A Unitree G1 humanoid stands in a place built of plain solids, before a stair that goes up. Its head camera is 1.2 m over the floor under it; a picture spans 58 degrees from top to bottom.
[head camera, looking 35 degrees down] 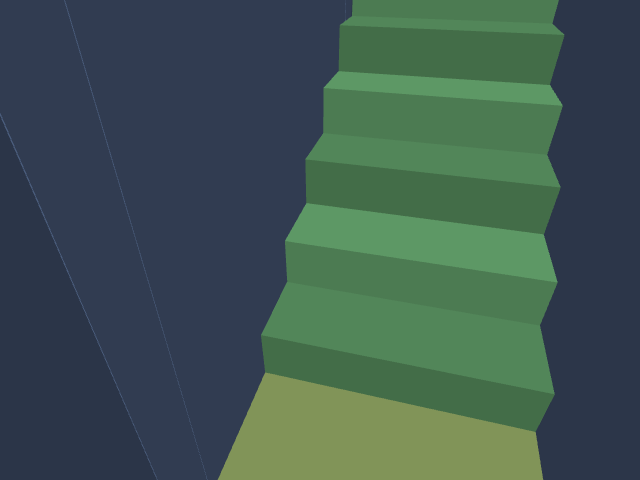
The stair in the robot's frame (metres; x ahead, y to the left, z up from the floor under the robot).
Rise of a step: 0.18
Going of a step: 0.26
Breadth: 0.85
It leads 15 degrees to the right of straight ahead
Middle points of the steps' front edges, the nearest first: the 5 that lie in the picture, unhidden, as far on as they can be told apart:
0.83 -0.23 0.18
1.08 -0.29 0.36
1.34 -0.36 0.54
1.59 -0.42 0.73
1.84 -0.49 0.91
